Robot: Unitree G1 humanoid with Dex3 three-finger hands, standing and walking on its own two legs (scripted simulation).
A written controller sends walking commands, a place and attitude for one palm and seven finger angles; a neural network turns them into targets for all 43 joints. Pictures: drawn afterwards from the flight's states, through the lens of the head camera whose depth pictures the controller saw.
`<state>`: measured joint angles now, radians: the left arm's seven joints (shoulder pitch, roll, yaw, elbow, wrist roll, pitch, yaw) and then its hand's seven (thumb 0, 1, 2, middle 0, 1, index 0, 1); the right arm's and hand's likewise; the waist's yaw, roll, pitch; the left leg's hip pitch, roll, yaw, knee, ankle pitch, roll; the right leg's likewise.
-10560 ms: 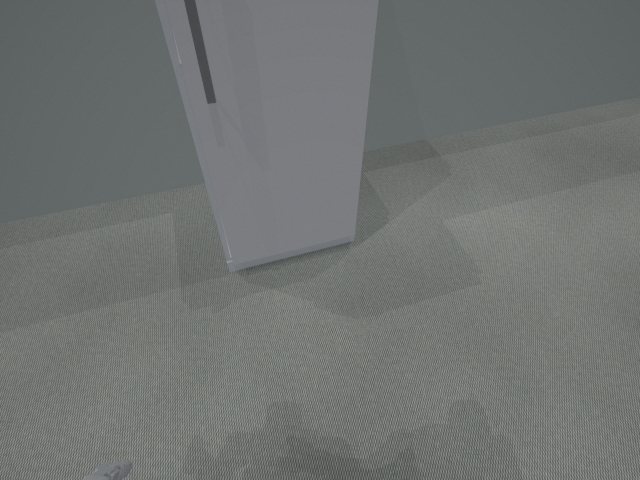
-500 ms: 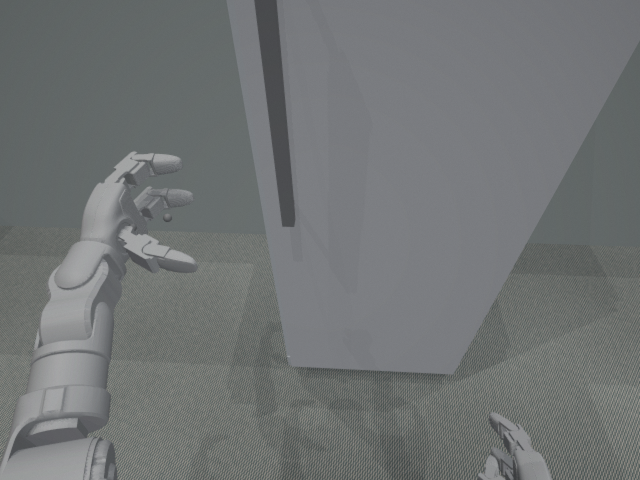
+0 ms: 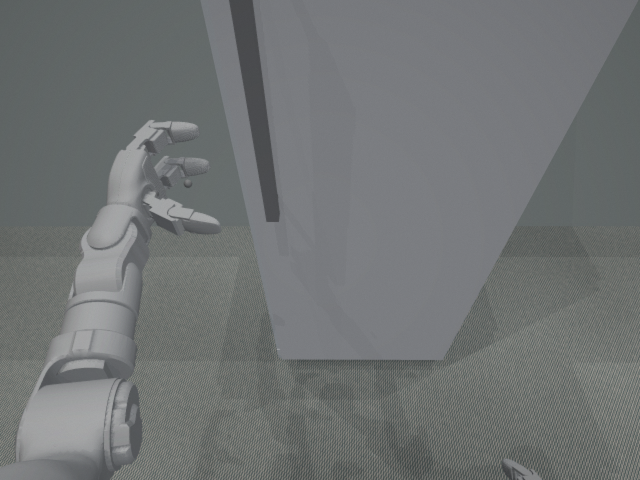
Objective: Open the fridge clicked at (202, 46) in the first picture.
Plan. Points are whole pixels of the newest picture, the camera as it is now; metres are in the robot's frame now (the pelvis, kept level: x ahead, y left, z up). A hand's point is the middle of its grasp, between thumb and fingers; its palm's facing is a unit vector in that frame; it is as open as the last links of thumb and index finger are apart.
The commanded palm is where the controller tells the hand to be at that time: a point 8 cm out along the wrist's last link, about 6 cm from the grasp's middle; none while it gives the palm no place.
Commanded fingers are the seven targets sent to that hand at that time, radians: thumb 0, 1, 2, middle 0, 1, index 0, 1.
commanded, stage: move the hooked fingers beside the handle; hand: left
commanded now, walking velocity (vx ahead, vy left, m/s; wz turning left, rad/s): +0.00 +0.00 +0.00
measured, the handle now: (256, 86) +0.54 +0.10 +0.23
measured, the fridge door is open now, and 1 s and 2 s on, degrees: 0 0 0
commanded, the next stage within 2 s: feel for the door with the fingertips in 1.10 s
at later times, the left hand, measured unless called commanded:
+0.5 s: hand (222, 162) +0.49 +0.15 +0.15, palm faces +0.03 -1.00 +0.01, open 14.0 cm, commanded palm +0.45 +0.21 +0.15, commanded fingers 0.00 -0.50 0.30 -0.30 -1.20 -0.30 -1.20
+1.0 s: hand (215, 172) +0.46 +0.16 +0.15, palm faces +0.03 -1.00 -0.01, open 14.0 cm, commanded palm +0.44 +0.21 +0.15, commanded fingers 0.00 -0.50 0.30 -0.30 -1.20 -0.30 -1.20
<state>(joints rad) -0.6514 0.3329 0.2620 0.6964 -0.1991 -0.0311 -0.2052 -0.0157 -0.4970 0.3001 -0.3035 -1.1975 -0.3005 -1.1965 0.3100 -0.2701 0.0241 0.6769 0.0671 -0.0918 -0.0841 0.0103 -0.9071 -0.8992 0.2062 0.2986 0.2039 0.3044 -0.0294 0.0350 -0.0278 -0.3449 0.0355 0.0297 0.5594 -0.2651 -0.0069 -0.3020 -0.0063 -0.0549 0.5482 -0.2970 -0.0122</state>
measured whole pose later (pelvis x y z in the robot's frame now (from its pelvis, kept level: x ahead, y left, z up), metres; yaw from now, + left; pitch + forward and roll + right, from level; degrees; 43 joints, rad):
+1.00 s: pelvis +0.00 +0.01 -0.01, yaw +0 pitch +7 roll -1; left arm -0.86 0.32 0.26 0.98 -0.12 -0.16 -0.10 -0.02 -0.50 0.30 -0.31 -1.20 -0.30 -1.20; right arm 0.30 -0.25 0.02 0.64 0.04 -0.06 -0.04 0.01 -0.91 -0.90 0.21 0.30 0.20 0.30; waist -0.07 0.02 -0.05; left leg -0.47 0.04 0.03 0.64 -0.29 0.00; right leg -0.42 -0.01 -0.05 0.62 -0.32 0.00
